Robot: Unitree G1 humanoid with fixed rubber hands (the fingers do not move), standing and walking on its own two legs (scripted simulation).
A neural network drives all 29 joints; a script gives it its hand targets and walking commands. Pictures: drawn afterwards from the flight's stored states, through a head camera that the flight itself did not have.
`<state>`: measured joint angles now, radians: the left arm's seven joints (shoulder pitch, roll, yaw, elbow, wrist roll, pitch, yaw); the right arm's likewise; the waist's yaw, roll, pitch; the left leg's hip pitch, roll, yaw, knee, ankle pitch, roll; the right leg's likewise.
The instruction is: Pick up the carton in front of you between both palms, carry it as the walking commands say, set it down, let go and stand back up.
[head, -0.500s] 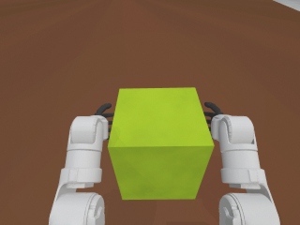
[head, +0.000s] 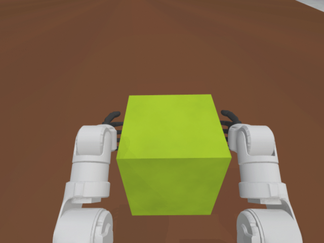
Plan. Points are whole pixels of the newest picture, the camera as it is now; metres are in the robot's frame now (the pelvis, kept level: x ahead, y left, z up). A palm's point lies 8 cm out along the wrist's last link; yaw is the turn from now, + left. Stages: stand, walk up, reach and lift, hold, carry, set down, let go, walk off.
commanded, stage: carry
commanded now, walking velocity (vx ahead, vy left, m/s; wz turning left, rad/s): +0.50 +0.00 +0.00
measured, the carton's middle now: (170, 156) +0.35 +0.00 +0.06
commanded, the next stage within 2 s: none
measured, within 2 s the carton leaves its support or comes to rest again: neither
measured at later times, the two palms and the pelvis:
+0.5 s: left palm (108, 91) +0.47 +0.16 +0.18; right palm (220, 83) +0.49 -0.13 +0.19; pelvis +0.11 +0.00 +0.00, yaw -1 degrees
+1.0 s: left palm (105, 22) +0.79 +0.23 +0.25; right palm (189, 23) +0.76 -0.07 +0.26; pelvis +0.38 +0.11 +0.09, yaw -1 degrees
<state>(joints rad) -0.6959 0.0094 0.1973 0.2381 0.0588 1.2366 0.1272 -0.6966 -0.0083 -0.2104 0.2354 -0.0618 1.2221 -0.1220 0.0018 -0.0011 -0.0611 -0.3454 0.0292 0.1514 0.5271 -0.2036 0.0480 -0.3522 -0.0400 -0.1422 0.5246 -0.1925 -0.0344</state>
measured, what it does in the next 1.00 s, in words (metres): climbs: left foot 0.10 m higher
